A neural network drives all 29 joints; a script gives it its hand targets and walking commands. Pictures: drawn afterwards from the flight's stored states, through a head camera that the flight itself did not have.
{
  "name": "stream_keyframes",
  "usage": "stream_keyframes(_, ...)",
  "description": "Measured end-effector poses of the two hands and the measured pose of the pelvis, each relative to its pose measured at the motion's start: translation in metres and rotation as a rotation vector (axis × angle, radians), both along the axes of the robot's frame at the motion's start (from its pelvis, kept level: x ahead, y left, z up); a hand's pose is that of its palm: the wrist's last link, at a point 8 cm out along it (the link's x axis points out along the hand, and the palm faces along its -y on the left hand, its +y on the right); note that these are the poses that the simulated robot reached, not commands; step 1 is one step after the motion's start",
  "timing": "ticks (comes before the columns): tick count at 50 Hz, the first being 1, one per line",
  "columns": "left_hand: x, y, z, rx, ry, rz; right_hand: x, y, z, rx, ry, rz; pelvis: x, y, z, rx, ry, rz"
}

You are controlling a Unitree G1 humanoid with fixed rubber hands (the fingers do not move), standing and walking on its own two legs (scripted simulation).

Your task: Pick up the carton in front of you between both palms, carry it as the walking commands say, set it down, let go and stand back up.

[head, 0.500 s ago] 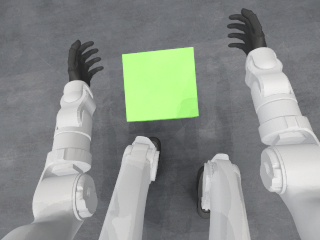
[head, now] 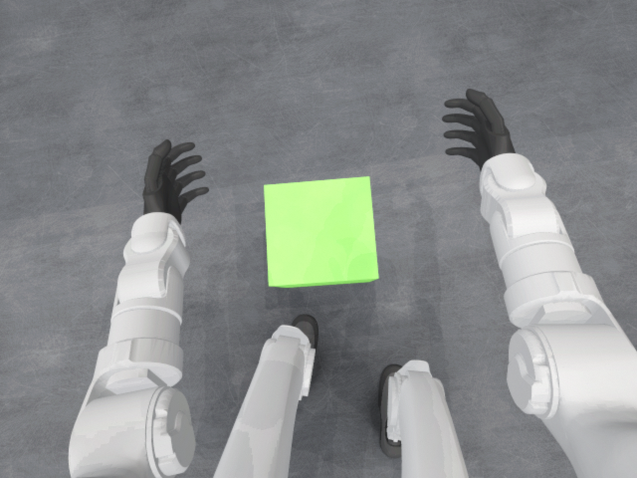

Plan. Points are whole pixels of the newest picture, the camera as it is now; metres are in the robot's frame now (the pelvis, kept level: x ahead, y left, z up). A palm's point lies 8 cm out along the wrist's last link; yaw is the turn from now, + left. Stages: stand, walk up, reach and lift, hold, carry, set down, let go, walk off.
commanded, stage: let go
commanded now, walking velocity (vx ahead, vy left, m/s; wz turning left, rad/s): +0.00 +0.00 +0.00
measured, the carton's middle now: (322, 239) +0.43 +0.11 -0.50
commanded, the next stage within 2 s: stand in 1.26 s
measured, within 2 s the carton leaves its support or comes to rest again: neither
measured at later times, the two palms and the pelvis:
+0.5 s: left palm (63, 315) +0.27 +0.27 +0.04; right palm (597, 296) +0.35 -0.16 +0.02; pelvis +0.07 +0.02 +0.12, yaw +1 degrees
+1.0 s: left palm (90, 349) +0.25 +0.21 +0.08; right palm out of the picture +0.26 -0.25 +0.08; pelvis +0.10 -0.02 +0.15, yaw +2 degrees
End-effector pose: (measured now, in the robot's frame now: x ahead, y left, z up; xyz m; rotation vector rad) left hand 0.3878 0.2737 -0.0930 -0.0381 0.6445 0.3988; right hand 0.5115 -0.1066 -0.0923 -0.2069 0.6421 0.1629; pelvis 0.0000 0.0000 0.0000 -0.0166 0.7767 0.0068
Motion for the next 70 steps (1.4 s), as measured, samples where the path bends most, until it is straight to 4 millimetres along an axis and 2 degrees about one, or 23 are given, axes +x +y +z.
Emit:
stream_keyframes(4,-0.011,-0.004,0.016,0.013,0.029,-0.066,-0.019,-0.007,0.016,-0.021,0.007,-0.040,0.007,0.004,0.020,-0.007,-0.027,0.001)
stream_keyframes(9,-0.039,-0.007,0.041,0.029,0.094,-0.175,-0.065,-0.020,0.037,-0.055,0.034,-0.123,0.019,0.010,0.050,-0.014,-0.100,0.001)
stream_keyframes(15,-0.072,0.001,0.080,0.048,0.147,-0.272,-0.113,-0.033,0.070,-0.073,0.054,-0.188,0.035,0.018,0.082,-0.013,-0.233,0.006)
stream_keyframes(22,-0.106,0.001,0.120,0.053,0.165,-0.312,-0.145,-0.047,0.104,-0.072,0.064,-0.184,0.057,0.024,0.109,0.000,-0.386,0.012)
stream_keyframes(28,-0.135,-0.011,0.148,0.047,0.168,-0.303,-0.171,-0.064,0.127,-0.071,0.082,-0.174,0.075,0.022,0.127,0.015,-0.511,0.016)
stream_keyframes(33,-0.148,-0.022,0.164,0.050,0.175,-0.303,-0.193,-0.082,0.144,-0.070,0.091,-0.177,0.086,0.014,0.139,0.030,-0.610,0.020)
stream_keyframes(38,-0.148,-0.033,0.171,0.052,0.178,-0.312,-0.215,-0.105,0.159,-0.070,0.097,-0.192,0.094,0.002,0.146,0.043,-0.687,0.019)
stream_keyframes(45,-0.136,-0.050,0.174,0.057,0.164,-0.338,-0.242,-0.136,0.174,-0.074,0.110,-0.213,0.098,-0.014,0.149,0.050,-0.766,0.012)
stream_keyframes(52,-0.135,-0.059,0.173,0.062,0.181,-0.344,-0.251,-0.145,0.177,-0.071,0.117,-0.215,0.097,-0.021,0.149,0.053,-0.810,0.010)
stream_keyframes(64,-0.152,-0.033,0.172,0.114,0.226,-0.287,-0.248,-0.127,0.170,-0.095,0.110,-0.204,0.091,-0.011,0.145,0.054,-0.820,0.031)
stream_keyframes(70,-0.163,-0.003,0.153,0.165,0.252,-0.277,-0.265,-0.152,0.163,-0.241,0.184,-0.227,0.091,-0.002,0.141,0.034,-0.791,0.032)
